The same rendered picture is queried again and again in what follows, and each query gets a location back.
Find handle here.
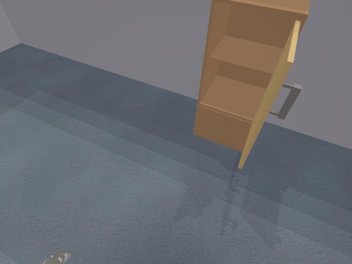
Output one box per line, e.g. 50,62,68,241
269,83,302,120

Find left robot hand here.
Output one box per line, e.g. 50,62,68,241
43,251,72,264

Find cupboard door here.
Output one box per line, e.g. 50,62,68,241
238,20,300,169

